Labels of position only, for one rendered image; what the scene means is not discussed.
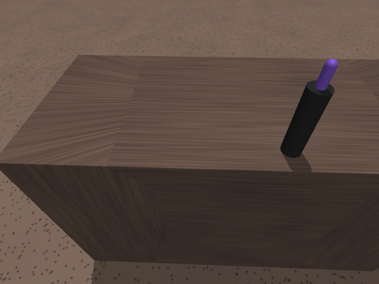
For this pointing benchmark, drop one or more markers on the bottle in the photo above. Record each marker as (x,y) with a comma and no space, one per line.
(313,102)

